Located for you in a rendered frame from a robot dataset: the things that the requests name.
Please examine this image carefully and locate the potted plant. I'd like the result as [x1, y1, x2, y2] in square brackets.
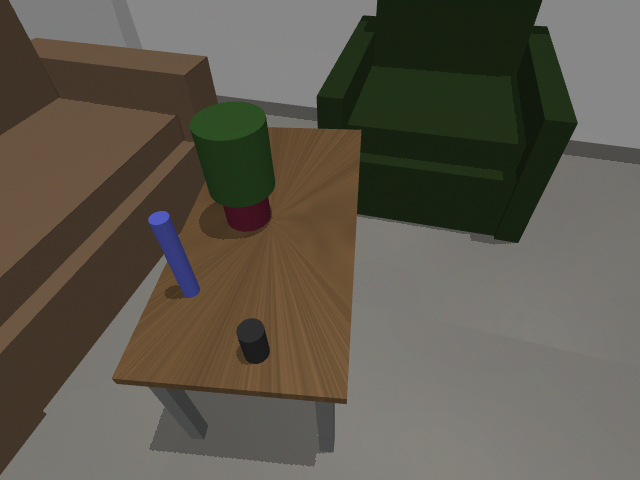
[190, 101, 275, 232]

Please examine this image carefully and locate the coffee table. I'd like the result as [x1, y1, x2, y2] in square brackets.
[112, 127, 361, 452]

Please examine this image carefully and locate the sofa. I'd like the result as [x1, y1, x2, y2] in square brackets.
[0, 0, 218, 475]

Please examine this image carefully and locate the armchair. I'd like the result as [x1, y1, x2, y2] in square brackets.
[317, 0, 578, 243]

